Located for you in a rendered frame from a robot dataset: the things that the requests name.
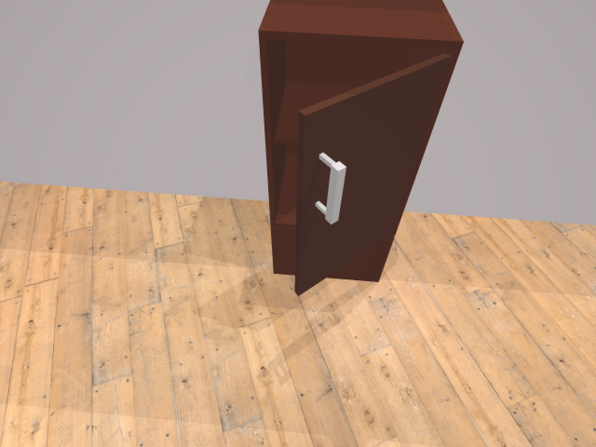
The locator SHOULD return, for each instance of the cupboard door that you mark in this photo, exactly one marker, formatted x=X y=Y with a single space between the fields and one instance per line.
x=376 y=131

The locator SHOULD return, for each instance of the handle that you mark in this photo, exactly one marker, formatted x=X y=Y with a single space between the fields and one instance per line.
x=336 y=186

